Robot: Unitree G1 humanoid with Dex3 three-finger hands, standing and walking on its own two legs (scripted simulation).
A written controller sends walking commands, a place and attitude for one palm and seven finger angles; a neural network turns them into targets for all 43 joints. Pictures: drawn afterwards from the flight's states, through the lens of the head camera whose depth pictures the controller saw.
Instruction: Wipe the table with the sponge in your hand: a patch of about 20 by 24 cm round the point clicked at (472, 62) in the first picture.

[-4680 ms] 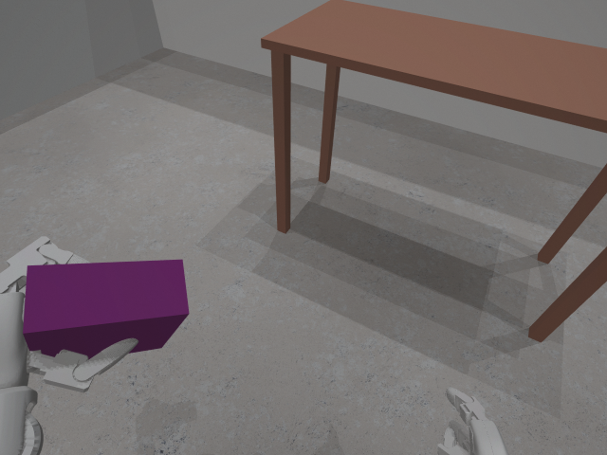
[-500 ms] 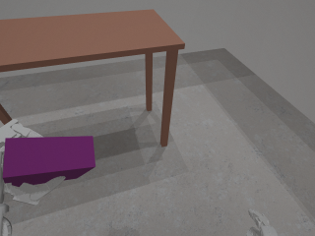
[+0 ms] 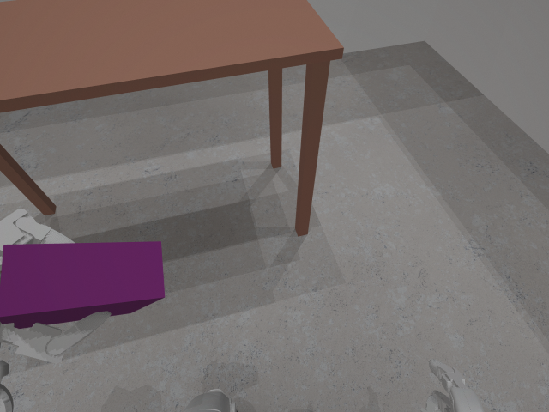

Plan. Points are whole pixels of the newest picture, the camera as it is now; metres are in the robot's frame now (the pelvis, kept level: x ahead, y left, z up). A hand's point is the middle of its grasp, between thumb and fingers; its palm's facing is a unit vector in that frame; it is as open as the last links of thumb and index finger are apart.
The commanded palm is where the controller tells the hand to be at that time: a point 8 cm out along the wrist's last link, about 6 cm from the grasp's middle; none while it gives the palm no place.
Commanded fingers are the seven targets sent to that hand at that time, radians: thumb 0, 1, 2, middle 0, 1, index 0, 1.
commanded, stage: take the last steps up to it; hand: left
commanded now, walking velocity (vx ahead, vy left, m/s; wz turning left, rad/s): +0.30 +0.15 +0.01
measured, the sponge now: (104, 285) +0.23 +0.20 +0.14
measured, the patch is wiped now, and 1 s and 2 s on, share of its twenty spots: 0.00 0.00 0.00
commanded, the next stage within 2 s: come to a stop and stand still in 1.46 s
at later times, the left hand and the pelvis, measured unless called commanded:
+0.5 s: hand (75, 194) +0.33 +0.26 +0.16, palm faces +0.42 -0.76 -0.49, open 9.7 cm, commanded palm +0.27 +0.30 +0.17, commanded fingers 0.00 0.10 1.30 -1.20 -1.60 -1.20 -1.60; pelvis +0.11 +0.02 -0.02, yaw +0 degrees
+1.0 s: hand (73, 113) +0.46 +0.32 +0.17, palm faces +0.38 -0.82 -0.42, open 9.7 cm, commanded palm +0.40 +0.36 +0.17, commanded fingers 0.00 0.10 1.30 -1.20 -1.60 -1.20 -1.60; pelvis +0.23 +0.09 -0.01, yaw -2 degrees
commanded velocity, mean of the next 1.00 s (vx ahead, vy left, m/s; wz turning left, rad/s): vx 0.29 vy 0.15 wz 0.01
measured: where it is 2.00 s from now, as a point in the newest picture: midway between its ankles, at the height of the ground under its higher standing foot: (243, 352)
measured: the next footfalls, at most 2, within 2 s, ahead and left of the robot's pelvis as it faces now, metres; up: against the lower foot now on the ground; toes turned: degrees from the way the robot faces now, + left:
left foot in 0.08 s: +0.12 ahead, +0.15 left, +0.00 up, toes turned +10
right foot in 0.42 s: +0.17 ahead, -0.07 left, +0.00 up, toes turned -11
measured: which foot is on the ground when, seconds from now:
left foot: up 0.00-0.06, down 0.08-0.42, up 0.44-0.80, down 0.82-1.00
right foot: down 0.00-0.08, up 0.10-0.40, down 0.42-0.82, up 0.84-1.00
